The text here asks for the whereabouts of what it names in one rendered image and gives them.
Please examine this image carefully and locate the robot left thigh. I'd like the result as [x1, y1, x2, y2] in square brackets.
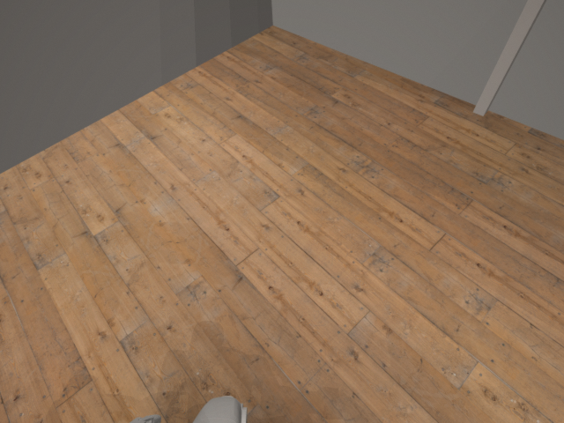
[193, 397, 247, 423]

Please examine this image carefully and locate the panel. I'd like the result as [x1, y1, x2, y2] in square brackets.
[473, 0, 546, 116]

